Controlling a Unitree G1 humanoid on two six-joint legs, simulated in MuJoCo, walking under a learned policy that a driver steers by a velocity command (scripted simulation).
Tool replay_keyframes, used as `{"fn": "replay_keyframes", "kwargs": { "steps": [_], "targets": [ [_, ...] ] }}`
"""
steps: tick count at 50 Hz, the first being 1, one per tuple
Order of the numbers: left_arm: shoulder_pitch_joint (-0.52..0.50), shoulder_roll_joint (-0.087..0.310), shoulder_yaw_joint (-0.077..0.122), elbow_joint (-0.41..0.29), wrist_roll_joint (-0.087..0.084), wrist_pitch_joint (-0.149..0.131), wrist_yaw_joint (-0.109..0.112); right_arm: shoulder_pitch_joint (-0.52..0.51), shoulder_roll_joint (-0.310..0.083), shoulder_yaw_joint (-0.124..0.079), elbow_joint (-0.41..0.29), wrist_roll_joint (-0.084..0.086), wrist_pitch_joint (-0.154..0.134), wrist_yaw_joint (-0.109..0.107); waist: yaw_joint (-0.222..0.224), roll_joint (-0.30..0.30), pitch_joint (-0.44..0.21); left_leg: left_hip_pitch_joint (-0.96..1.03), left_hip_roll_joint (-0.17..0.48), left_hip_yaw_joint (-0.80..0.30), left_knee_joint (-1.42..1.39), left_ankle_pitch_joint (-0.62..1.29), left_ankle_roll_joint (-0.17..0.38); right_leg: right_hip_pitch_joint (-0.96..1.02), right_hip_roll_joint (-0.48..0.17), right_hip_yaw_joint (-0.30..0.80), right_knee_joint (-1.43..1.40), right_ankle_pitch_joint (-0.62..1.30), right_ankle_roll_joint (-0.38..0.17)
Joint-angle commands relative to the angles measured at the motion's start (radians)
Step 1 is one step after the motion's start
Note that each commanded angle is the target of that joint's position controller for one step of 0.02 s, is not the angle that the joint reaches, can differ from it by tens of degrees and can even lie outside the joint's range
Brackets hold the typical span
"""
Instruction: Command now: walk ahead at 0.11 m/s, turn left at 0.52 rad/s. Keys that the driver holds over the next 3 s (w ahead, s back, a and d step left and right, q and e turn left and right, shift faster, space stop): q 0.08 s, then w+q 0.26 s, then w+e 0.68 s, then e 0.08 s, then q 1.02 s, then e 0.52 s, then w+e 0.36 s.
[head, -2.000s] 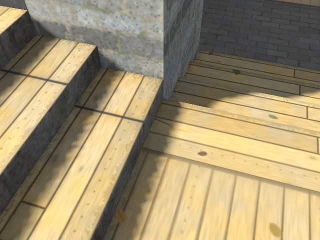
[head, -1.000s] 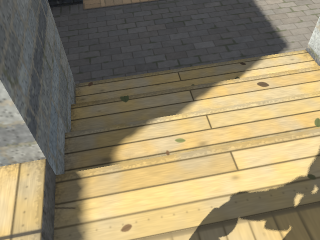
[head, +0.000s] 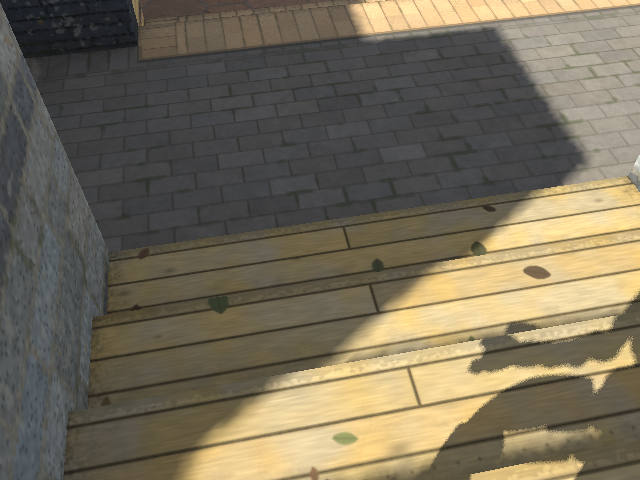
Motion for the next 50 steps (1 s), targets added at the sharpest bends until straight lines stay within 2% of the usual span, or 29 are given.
{"fn": "replay_keyframes", "kwargs": {
  "steps": [1, 5, 8, 9, 10, 11, 12, 13, 14, 16, 19, 22, 28, 29, 33, 36, 37, 38, 39, 40, 41, 42, 43, 44, 46, 47, 48, 49, 50],
  "targets": [
    [-0.097, 0.154, 0.050, -0.093, 0.009, -0.021, -0.003, 0.067, -0.037, 0.003, -0.048, 0.009, 0.003, 0.014, -0.037, -0.104, -0.068, 0.039, 0.045, -0.062, -0.082, 0.059, 0.028, 0.079, -0.330, 0.122, -0.063, 0.307, -0.234],
    [-0.100, 0.152, 0.047, -0.087, 0.003, -0.013, 0.004, 0.016, -0.079, -0.019, -0.071, 0.008, -0.001, 0.005, -0.020, -0.082, -0.056, 0.099, 0.008, -0.037, -0.205, 0.113, 0.073, 0.102, -0.325, 0.090, -0.021, 0.013, -0.181],
    [-0.063, 0.120, 0.019, -0.041, 0.002, 0.003, 0.002, 0.028, -0.139, -0.060, -0.076, 0.015, -0.045, -0.013, -0.031, -0.049, -0.055, 0.283, -0.067, -0.019, -0.305, 0.121, 0.162, 0.021, -0.270, 0.055, 0.076, -0.309, -0.115],
    [-0.014, 0.076, 0.004, -0.028, 0.009, 0.007, 0.005, 0.080, -0.181, -0.080, -0.066, 0.006, -0.062, -0.028, -0.038, 0.055, -0.096, 0.412, -0.013, -0.110, -0.366, 0.244, 0.227, -0.028, -0.199, -0.012, 0.243, -0.339, -0.051],
    [-0.015, -0.019, -0.034, -0.100, 0.010, -0.009, 0.006, 0.160, -0.285, -0.103, -0.071, 0.025, -0.078, -0.050, -0.044, 0.263, -0.190, 0.657, 0.198, -0.517, -0.467, 0.270, 0.433, -0.301, -0.012, -0.061, 0.532, -0.516, 0.028],
    [-0.093, 0.010, -0.042, -0.088, -0.006, -0.028, -0.016, 0.255, -0.237, -0.095, -0.020, -0.008, -0.096, -0.066, -0.135, 0.196, -0.112, 0.720, 0.240, -0.701, -0.585, -0.016, 0.415, -0.538, 0.027, 0.165, 0.627, -0.542, 0.028],
    [-0.132, 0.037, -0.034, -0.080, -0.020, -0.026, -0.013, 0.256, -0.197, -0.096, -0.001, -0.015, -0.101, -0.066, -0.139, 0.150, -0.027, 0.702, 0.192, -0.619, -0.582, -0.137, 0.335, -0.649, -0.018, 0.228, 0.728, -0.473, 0.018],
    [-0.127, 0.078, -0.022, -0.062, -0.006, -0.024, 0.003, 0.230, -0.163, -0.085, 0.003, -0.007, -0.090, -0.067, -0.118, 0.095, -0.025, 0.654, 0.183, -0.570, -0.586, -0.162, 0.321, -0.656, -0.041, 0.225, 0.787, -0.433, 0.026],
    [-0.114, 0.079, -0.024, -0.056, 0.015, -0.023, 0.015, 0.216, -0.118, -0.064, 0.006, 0.006, -0.077, -0.067, -0.093, 0.091, -0.041, 0.597, 0.172, -0.544, -0.587, -0.125, 0.319, -0.621, -0.058, 0.238, 0.819, -0.401, 0.025],
    [-0.086, 0.048, -0.033, -0.045, 0.018, -0.019, 0.025, 0.115, -0.075, -0.038, -0.021, 0.006, -0.058, -0.068, -0.026, 0.057, -0.018, 0.417, 0.140, -0.475, -0.631, -0.044, 0.300, -0.515, -0.072, 0.238, 0.806, -0.281, 0.035],
    [-0.055, 0.030, -0.045, -0.010, 0.007, 0.004, 0.000, 0.100, -0.103, -0.041, -0.012, 0.000, -0.061, -0.060, -0.024, 0.051, -0.017, 0.343, 0.117, -0.367, -0.656, 0.077, 0.303, -0.461, -0.055, 0.195, 0.696, -0.138, 0.068],
    [-0.086, -0.009, -0.061, 0.019, 0.006, 0.028, -0.041, 0.245, -0.125, -0.048, 0.055, -0.019, -0.059, -0.044, -0.082, 0.019, 0.002, 0.419, 0.139, -0.332, -0.643, 0.223, 0.313, -0.519, -0.063, 0.183, 0.544, -0.032, 0.076],
    [-0.155, -0.005, -0.067, 0.018, -0.006, 0.019, -0.063, 0.274, -0.086, -0.025, 0.093, -0.017, -0.050, -0.042, -0.095, 0.058, -0.016, 0.556, 0.174, -0.241, -0.593, 0.559, 0.313, -0.583, -0.047, 0.157, 0.473, 0.037, 0.036],
    [-0.077, -0.010, -0.063, 0.037, 0.015, 0.012, -0.069, 0.275, -0.081, -0.015, 0.088, -0.055, -0.053, -0.050, -0.062, 0.092, -0.048, 0.561, 0.176, -0.222, -0.549, 0.642, 0.301, -0.551, -0.050, 0.167, 0.632, 0.091, 0.027],
    [-0.110, 0.007, -0.045, 0.023, 0.010, -0.003, -0.081, 0.279, -0.094, -0.006, 0.085, -0.037, -0.049, -0.074, -0.065, 0.058, -0.031, 0.620, 0.155, -0.130, -0.470, 0.807, 0.231, -0.594, -0.037, 0.116, 0.672, -0.020, 0.002],
    [0.075, 0.033, -0.022, 0.062, 0.012, -0.014, -0.068, 0.217, -0.175, -0.014, 0.058, -0.044, -0.048, -0.071, 0.031, 0.070, -0.052, 0.372, 0.096, -0.021, -0.270, 1.100, 0.200, -0.173, 0.068, -0.017, 0.676, -0.134, -0.036],
    [0.356, 0.063, 0.000, 0.168, 0.000, -0.030, -0.068, 0.114, -0.212, -0.025, 0.033, -0.047, -0.048, -0.055, 0.164, 0.003, -0.070, 0.168, 0.044, 0.004, -0.012, 1.064, 0.181, 0.121, 0.123, -0.033, 0.623, -0.062, -0.057],
    [0.608, 0.102, 0.022, 0.237, 0.015, -0.047, -0.069, 0.030, -0.205, -0.023, -0.006, -0.053, -0.060, -0.034, 0.281, -0.144, -0.091, -0.043, -0.089, 0.000, 0.497, 0.566, 0.140, 0.338, 0.116, 0.044, 0.478, 0.059, -0.150],
    [0.600, 0.087, -0.014, 0.237, 0.037, -0.048, -0.070, 0.205, 0.037, 0.031, 0.027, -0.075, -0.065, 0.012, 0.135, -0.242, -0.279, -0.246, -0.191, -0.077, 0.776, -0.376, 0.084, 0.558, -0.163, 0.521, 0.346, 0.391, -0.379],
    [0.588, 0.162, 0.004, 0.233, 0.037, -0.066, -0.087, 0.107, 0.039, 0.038, -0.051, -0.016, -0.071, 0.004, 0.141, -0.059, -0.115, -0.388, -0.163, -0.261, 0.796, -0.345, 0.046, 0.437, -0.298, 0.790, 0.242, 0.422, -0.458],
    [0.389, 0.114, -0.005, 0.197, 0.006, -0.082, -0.107, -0.010, -0.053, 0.018, -0.104, 0.004, -0.064, -0.015, 0.100, -0.046, 0.040, -0.506, -0.088, -0.293, 0.751, -0.287, -0.009, 0.267, -0.351, 0.824, 0.247, 0.174, -0.446],
    [0.252, 0.014, -0.045, 0.164, -0.003, -0.079, -0.113, -0.028, -0.098, 0.008, -0.105, -0.016, -0.041, -0.044, 0.049, -0.001, 0.017, -0.480, -0.051, -0.264, 0.698, -0.218, 0.014, 0.096, -0.305, 0.776, 0.229, -0.018, -0.419],
    [0.120, -0.065, -0.084, 0.124, 0.019, -0.066, -0.115, 0.012, -0.100, 0.011, -0.090, -0.048, -0.017, -0.057, -0.017, 0.040, 0.043, -0.387, -0.012, -0.258, 0.587, -0.150, 0.028, -0.119, -0.270, 0.708, 0.196, -0.054, -0.398],
    [0.018, -0.080, -0.097, 0.088, 0.027, -0.044, -0.110, 0.056, -0.048, 0.030, -0.059, -0.061, 0.008, -0.065, -0.076, 0.008, 0.055, -0.236, 0.027, -0.231, 0.424, -0.145, 0.015, -0.316, -0.218, 0.605, 0.142, -0.057, -0.358],
    [0.029, -0.020, -0.086, 0.088, 0.025, -0.040, -0.077, 0.072, 0.020, 0.063, -0.064, -0.082, 0.021, -0.049, -0.071, -0.064, 0.018, -0.024, 0.019, -0.121, 0.300, 0.146, 0.029, -0.533, -0.055, 0.423, 0.196, -0.173, -0.284],
    [0.074, -0.053, -0.100, 0.086, 0.036, -0.059, -0.049, 0.044, 0.006, 0.062, -0.060, -0.082, 0.006, -0.040, -0.028, -0.001, -0.013, -0.024, 0.027, -0.153, 0.124, 0.500, 0.031, -0.491, 0.023, 0.351, 0.286, -0.159, -0.236],
    [0.108, -0.008, -0.087, 0.090, 0.031, -0.068, -0.029, 0.043, 0.013, 0.065, -0.054, -0.053, -0.001, -0.037, 0.002, 0.040, -0.036, 0.124, -0.003, -0.091, -0.099, 0.728, 0.033, -0.550, 0.103, 0.238, 0.389, -0.236, -0.182],
    [0.175, 0.047, -0.077, 0.116, 0.025, -0.066, -0.028, 0.002, 0.028, 0.066, -0.072, -0.027, 0.007, -0.033, 0.020, -0.002, -0.008, 0.264, -0.054, -0.004, -0.173, 0.720, 0.013, -0.647, 0.122, 0.219, 0.379, -0.315, -0.175],
    [0.229, 0.065, -0.076, 0.130, 0.027, -0.066, -0.048, -0.064, 0.020, 0.071, -0.109, -0.033, 0.022, -0.022, 0.041, -0.039, 0.027, 0.286, -0.054, -0.011, -0.169, 0.642, 0.000, -0.663, 0.092, 0.277, 0.405, -0.390, -0.186]
  ]
}}
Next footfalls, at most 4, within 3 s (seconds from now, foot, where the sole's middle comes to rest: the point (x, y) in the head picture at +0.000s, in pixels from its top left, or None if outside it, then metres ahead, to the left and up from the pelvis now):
0.16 left None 0.11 0.15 -0.79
0.76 right None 0.36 -0.01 -0.79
1.12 left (252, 432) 0.64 0.20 -0.93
1.46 right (346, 413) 0.69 -0.03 -0.93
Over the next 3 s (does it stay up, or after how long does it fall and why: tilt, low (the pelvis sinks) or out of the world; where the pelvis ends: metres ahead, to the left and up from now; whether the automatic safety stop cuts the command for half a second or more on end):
stays up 0.70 0.02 -0.17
